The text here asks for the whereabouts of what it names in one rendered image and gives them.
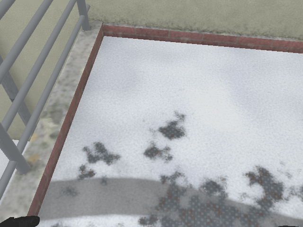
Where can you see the robot left hand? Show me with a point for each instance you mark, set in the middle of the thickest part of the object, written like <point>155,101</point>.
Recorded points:
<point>27,221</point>

